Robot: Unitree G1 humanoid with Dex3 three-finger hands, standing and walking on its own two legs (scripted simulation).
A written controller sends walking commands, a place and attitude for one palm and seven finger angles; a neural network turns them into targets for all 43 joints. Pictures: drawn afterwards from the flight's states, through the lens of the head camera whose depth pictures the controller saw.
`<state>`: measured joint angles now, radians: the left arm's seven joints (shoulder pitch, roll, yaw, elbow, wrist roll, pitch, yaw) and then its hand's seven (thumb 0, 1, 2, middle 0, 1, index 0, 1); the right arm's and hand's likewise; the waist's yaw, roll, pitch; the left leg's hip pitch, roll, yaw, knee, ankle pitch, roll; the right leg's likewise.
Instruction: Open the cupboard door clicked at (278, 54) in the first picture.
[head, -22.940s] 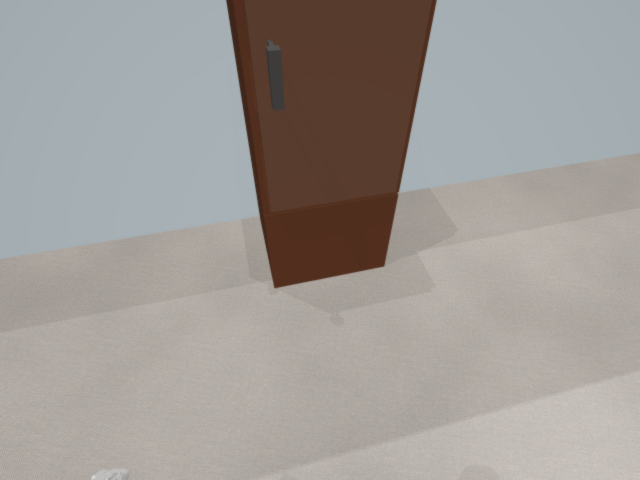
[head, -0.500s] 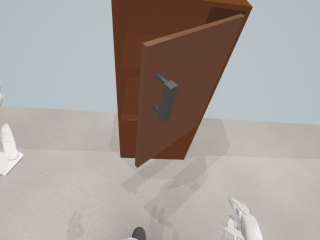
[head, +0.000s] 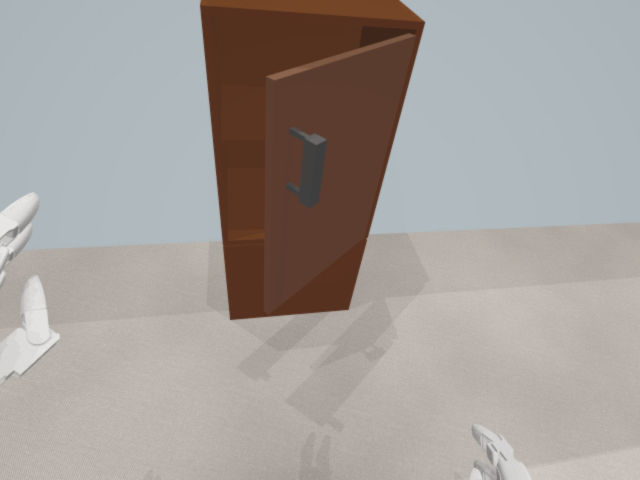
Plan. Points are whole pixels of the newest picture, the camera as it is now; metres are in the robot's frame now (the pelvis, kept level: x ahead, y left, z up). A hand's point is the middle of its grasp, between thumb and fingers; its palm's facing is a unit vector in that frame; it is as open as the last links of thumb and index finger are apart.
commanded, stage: stop stepping back and stand still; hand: left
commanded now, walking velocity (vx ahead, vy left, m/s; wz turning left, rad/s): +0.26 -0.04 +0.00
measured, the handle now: (302, 167) +0.60 +0.04 +0.09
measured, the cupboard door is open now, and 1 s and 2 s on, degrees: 39 39 39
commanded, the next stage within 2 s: let the arm hang, fingers relaxed in 0.62 s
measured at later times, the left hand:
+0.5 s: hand out of the picture +0.10 +0.32 +0.19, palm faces +0.43 -0.75 -0.50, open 7.4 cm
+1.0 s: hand out of the picture +0.00 +0.19 -0.17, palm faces +0.07 -0.98 -0.18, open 7.2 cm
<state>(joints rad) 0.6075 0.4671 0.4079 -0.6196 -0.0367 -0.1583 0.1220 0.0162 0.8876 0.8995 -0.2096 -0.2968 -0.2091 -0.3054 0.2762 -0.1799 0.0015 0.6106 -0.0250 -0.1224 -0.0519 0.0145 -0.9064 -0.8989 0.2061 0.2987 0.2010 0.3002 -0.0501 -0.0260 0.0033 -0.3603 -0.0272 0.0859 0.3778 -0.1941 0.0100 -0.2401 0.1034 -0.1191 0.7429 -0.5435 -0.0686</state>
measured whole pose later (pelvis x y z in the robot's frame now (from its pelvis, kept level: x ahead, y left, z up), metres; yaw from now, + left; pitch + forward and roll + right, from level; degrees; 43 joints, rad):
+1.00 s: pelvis -0.09 +0.03 -0.03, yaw +5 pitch -1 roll +2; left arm 0.25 0.12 0.01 0.79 0.01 0.04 0.00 -0.01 0.94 0.90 -0.20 -0.29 -0.20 -0.30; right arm 0.19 -0.24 -0.02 0.84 -0.04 0.04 -0.01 0.01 -0.91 -0.90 0.20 0.30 0.20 0.30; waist -0.05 0.02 0.05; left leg -0.42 -0.01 -0.01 0.76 -0.39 -0.01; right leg -0.35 0.00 0.00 0.75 -0.39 -0.03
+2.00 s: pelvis -0.08 +0.04 +0.00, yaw +4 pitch -2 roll +0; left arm 0.27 0.12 0.00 1.17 0.01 -0.01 0.03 0.00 0.91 0.90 -0.20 -0.29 -0.20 -0.30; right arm 0.27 -0.13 0.00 1.16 -0.02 0.00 -0.04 0.00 -0.91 -0.90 0.20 0.30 0.20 0.30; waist -0.01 0.01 0.06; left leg -0.15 -0.02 0.04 0.39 -0.22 0.03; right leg -0.15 0.01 0.00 0.41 -0.23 -0.01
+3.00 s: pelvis -0.08 +0.02 -0.01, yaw -9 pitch +0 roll +1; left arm 0.22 0.18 0.08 0.98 0.03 0.02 0.02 0.00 0.91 0.90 -0.20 -0.29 -0.20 -0.30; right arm 0.12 -0.23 -0.07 0.99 -0.02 0.06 -0.03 0.01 -0.91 -0.90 0.20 0.30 0.20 0.30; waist 0.03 0.03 0.14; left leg -0.42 0.03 0.04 1.06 -0.47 -0.04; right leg -0.28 0.06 0.03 0.57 -0.29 -0.07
